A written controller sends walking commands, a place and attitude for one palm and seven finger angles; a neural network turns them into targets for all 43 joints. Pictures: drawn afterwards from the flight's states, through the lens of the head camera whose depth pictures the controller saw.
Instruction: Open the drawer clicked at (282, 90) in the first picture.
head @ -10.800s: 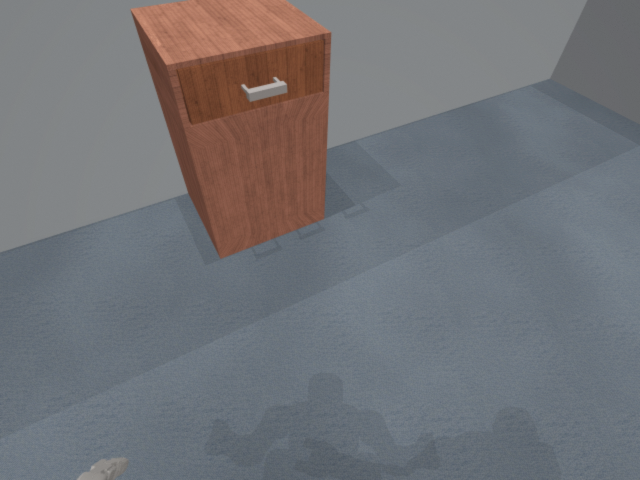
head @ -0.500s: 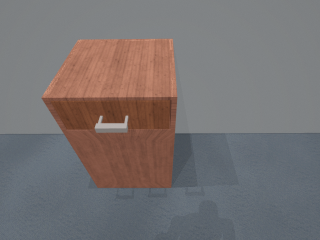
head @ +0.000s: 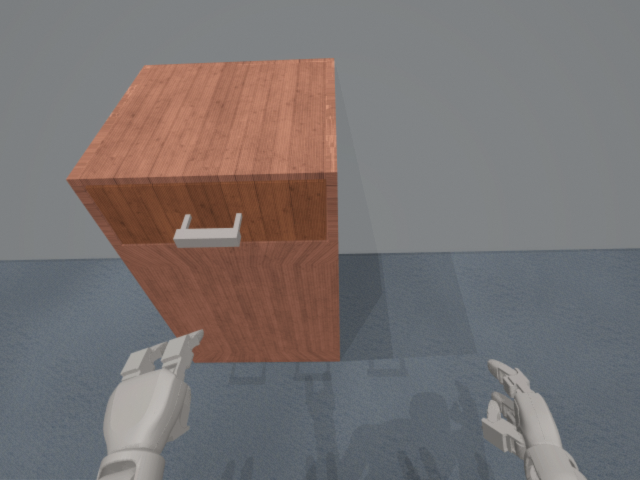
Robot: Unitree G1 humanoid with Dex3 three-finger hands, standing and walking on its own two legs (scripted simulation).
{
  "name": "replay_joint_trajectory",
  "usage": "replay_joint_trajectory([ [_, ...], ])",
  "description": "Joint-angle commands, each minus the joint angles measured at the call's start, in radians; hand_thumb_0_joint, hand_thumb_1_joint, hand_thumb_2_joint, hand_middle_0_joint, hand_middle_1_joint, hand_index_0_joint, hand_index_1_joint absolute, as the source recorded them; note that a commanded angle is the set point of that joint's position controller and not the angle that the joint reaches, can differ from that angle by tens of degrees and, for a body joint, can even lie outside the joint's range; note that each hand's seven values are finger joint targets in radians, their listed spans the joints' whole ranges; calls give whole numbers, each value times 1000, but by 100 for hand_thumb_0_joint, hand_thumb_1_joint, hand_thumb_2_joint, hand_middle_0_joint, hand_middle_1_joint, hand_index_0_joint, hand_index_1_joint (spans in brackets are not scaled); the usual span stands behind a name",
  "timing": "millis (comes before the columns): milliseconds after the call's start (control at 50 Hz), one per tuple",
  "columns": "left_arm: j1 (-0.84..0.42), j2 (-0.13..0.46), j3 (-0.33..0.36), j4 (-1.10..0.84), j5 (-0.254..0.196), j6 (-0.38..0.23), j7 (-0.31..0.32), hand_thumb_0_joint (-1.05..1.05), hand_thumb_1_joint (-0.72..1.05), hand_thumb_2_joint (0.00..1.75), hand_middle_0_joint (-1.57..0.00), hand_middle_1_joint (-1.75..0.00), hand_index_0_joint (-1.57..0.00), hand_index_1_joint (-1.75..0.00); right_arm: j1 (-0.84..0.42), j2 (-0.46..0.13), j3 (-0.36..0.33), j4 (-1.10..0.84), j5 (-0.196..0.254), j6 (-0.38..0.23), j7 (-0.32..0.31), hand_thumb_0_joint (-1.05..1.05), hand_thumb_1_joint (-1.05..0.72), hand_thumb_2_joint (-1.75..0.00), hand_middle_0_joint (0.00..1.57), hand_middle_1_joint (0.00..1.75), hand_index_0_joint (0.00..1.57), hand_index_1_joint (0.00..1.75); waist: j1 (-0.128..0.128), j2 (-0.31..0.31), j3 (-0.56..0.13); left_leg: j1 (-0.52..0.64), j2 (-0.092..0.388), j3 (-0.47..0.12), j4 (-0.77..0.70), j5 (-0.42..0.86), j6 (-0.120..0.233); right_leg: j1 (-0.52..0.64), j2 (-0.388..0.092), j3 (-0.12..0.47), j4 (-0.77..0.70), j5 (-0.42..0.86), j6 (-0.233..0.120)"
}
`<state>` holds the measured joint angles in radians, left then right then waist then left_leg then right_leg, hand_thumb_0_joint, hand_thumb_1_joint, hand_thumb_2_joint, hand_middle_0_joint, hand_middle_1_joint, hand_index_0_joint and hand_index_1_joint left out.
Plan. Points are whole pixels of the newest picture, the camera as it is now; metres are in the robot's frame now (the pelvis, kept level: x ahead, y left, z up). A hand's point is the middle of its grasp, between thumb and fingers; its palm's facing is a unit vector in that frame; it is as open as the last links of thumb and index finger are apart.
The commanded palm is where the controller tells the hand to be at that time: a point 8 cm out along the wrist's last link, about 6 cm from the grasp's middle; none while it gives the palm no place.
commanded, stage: raise the hand with hooked fingers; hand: left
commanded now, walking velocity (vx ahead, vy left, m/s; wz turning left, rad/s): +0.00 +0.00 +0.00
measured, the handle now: (210, 228) +0.54 +0.27 -0.06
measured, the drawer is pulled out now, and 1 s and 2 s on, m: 0.00 0.00 0.00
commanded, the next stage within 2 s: move the hooked fingers above the handle in 1.54 s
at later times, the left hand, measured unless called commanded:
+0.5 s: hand (143, 374) +0.23 +0.25 +0.01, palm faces -0.03 -0.11 -0.99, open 11.2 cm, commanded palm +0.21 +0.25 +0.07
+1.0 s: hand (115, 303) +0.29 +0.29 +0.08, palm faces +0.05 -0.08 -1.00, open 13.7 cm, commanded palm +0.27 +0.28 +0.14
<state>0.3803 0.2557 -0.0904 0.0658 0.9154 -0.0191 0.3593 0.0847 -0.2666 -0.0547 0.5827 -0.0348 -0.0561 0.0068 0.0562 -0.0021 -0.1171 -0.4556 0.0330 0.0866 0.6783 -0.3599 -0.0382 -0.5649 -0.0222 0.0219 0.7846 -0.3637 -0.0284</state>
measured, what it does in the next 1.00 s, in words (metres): stands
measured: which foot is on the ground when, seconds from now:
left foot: down 0.00-1.00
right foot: down 0.00-1.00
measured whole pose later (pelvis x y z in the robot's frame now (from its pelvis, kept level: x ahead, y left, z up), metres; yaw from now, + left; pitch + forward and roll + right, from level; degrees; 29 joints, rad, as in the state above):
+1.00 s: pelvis +0.01 +0.04 +0.02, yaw +2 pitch +3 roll +1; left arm -0.01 0.41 -0.10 0.08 0.99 0.14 0.16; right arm 0.10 -0.21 0.01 0.60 -0.01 0.08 -0.03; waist 0.08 0.06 -0.04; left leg -0.29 0.00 0.03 0.57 -0.33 0.01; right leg -0.34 -0.05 -0.01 0.60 -0.31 0.02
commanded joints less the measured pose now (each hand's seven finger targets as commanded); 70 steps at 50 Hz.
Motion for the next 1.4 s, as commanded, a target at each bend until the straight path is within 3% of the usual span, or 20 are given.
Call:
replay_joint_trajectory([
  [0, 77, 232, 155, -200, 187, -41, 98, 0, 46, 71, -23, -58, -23, -58, -102, -56, -12, -184, -23, 43, 24, 0, -90, -90, 20, 30, 20, 30, 94, -54, -115, -132, -108, -24, 22, 147, 50, 168, 15, 138, -108, 176, -38],
  [40, -55, 248, 170, -289, 229, -55, 156, 0, 41, 69, -24, -62, -24, -62, -87, -41, -19, -191, -39, 51, 18, 0, -90, -90, 20, 30, 20, 30, 67, 78, -218, -62, -112, -33, 87, 168, 56, 95, 21, 146, -64, 181, -45],
  [60, -132, 266, 185, -335, 239, -69, 184, 0, 39, 68, -24, -63, -24, -63, -82, -33, -20, -183, -46, 54, 15, 0, -90, -90, 20, 30, 20, 30, 49, 97, -267, -22, -111, -41, 127, 182, 58, 45, 16, 157, -47, 171, -46],
  [80, -248, 295, 202, -402, 245, -86, 212, 0, 36, 67, -24, -64, -24, -64, -85, -32, -21, -176, -55, 59, 7, 0, -90, -90, 20, 30, 20, 30, 16, 67, -263, -25, -108, -58, 166, 159, 63, -15, 18, 155, -39, 120, -42],
  [120, -300, 259, 163, -399, 222, -125, 241, 0, 32, 65, -24, -68, -24, -68, -79, -31, -24, -171, -56, 44, 1, 0, -90, -90, 20, 30, 20, 30, -25, 78, -241, 12, -104, -71, 229, 116, 69, -133, 10, 156, -43, 37, -39],
  [180, -319, 239, 143, -367, 177, -136, 242, 0, 25, 62, -25, -72, -25, -72, -84, -40, -24, -165, -56, 33, -4, 0, -90, -90, 20, 30, 20, 30, -63, 46, -227, -12, -94, -90, 250, 81, 76, -164, 18, 125, -39, 16, -30],
  [220, -280, 236, 137, -303, 156, -76, 219, 0, 20, 60, -25, -75, -25, -75, -90, -48, -21, -168, -50, 35, -6, 0, -90, -90, 20, 30, 20, 30, -50, 35, -233, -42, -91, -78, 206, 82, 74, -87, 20, 76, -43, 62, -19],
  [260, -229, 225, 126, -214, 128, 30, 172, 0, 15, 58, -25, -78, -25, -78, -97, -49, -13, -168, -32, 49, -14, 0, -90, -90, 20, 30, 20, 30, -32, -38, -216, -84, -87, -65, 138, 95, 74, 47, 21, 34, -73, 135, -4],
  [300, -152, 200, 97, -146, 98, 136, 98, 0, 11, 56, -26, -81, -26, -81, -121, -49, 3, -173, -3, 66, -26, 0, -90, -90, 20, 30, 20, 30, 3, -103, -193, -94, -88, -51, 74, 111, 70, 155, 21, 37, -113, 174, 1],
  [360, -142, 253, 105, -173, 77, 207, -14, 0, 4, 53, -26, -86, -26, -86, -145, -54, 31, -185, 17, 80, -49, 0, -90, -90, 20, 30, 20, 30, 38, -173, -157, -78, -81, -35, -4, 127, 71, 265, 7, 47, -155, 188, 13],
  [440, -177, 269, 119, -206, 93, 152, -77, 0, -6, 49, -27, -92, -27, -92, -108, -55, 40, -165, 7, 71, -54, 0, -90, -90, 20, 30, 20, 30, 41, -98, -81, -12, -69, -44, -68, 136, 70, 254, 10, 8, -181, 155, 4],
  [560, -349, 292, 163, -318, 122, 4, 12, 0, -20, 43, -28, -100, -28, -100, -55, -56, 7, -139, -21, 42, -43, 0, -90, -90, 20, 30, 20, 30, 18, 94, -157, 127, -69, -64, -68, 213, 63, 202, 24, -24, -168, 176, -19],
  [620, -393, 296, 173, -307, 125, 1, 55, 0, -27, 40, -28, -105, -28, -105, -46, -63, -10, -123, -22, 38, -37, 0, -90, -90, 20, 30, 20, 30, 4, 96, -176, 151, -62, -71, -62, 265, 56, 180, 31, -43, -153, 209, -23],
  [680, -437, 266, 137, -254, 112, 50, 50, 0, -34, 37, -29, -110, -29, -110, -60, -73, -15, -116, -7, 47, -28, 0, -90, -90, 20, 30, 20, 30, -5, 75, -153, 146, -56, -81, -84, 291, 52, 186, 35, -66, -155, 226, -21],
  [840, -535, 300, 84, -190, 86, 174, -117, 0, -50, 30, -30, -120, -30, -120, -84, -79, 6, -119, 23, 82, -43, 0, -90, -90, 20, 30, 20, 30, 19, 1, -122, 191, -50, -76, -173, 346, 54, 313, 33, -66, -220, 286, -13],
  [1040, -753, 369, 122, -192, 82, 94, -206, 0, -50, 30, -30, -120, -30, -120, -72, -66, 27, -105, 21, 95, -52, 0, -90, -90, 20, 30, 20, 30, 15, 74, -135, 272, -57, -74, -209, 425, 51, 378, 38, -62, -279, 353, -18],
  [1120, -800, 387, 129, -160, 63, 85, -226, 0, -50, 30, -30, -120, -30, -120, -64, -71, 25, -94, 26, 94, -53, 0, -90, -90, 20, 30, 20, 30, 11, 57, -153, 278, -62, -69, -218, 439, 52, 410, 36, -61, -296, 388, -14],
  [1240, -674, 360, 128, -135, 31, 75, -274, 0, -50, 30, -30, -120, -30, -120, -55, -86, 13, -103, 29, 105, -39, 0, -90, -90, 20, 30, 20, 30, 29, -14, -160, 250, -64, -53, -222, 483, 57, 458, 31, -56, -299, 477, -6],
  [1320, -681, 384, 160, -188, 35, 34, -255, 0, -50, 30, -30, -120, -30, -120, -51, -88, 7, -105, 25, 98, -36, 0, -90, -90, 20, 30, 20, 30, 33, -15, -175, 247, -67, -56, -217, 487, 61, 462, 28, -47, -296, 496, -5],
  [1380, -718, 426, 206, -227, 47, 1, -208, 0, -50, 30, -30, -120, -30, -120, -51, -86, 2, -101, 23, 92, -37, 0, -90, -90, 20, 30, 20, 30, 38, 26, -195, 249, -70, -59, -217, 471, 59, 462, 28, -41, -295, 472, -10],
])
